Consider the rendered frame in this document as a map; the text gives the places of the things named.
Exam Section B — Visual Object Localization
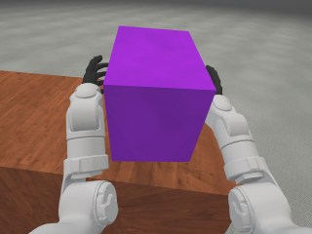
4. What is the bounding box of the left robot hand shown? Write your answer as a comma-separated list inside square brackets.
[82, 55, 109, 94]

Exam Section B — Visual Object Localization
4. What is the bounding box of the pedestal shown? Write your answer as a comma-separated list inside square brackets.
[0, 70, 243, 234]

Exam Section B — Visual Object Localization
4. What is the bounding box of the robot left forearm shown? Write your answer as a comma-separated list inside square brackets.
[58, 83, 109, 218]

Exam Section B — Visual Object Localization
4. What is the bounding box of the right robot upper arm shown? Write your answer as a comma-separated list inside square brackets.
[228, 181, 312, 234]

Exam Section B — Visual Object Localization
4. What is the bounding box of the carton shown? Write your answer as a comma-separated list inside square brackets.
[102, 25, 216, 162]

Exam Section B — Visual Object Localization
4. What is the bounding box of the robot right forearm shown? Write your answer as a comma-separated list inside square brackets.
[205, 95, 293, 220]

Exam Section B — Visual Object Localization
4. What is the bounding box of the right robot hand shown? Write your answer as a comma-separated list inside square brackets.
[206, 65, 223, 96]

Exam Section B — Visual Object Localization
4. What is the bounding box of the left robot upper arm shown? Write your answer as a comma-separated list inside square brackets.
[28, 180, 119, 234]

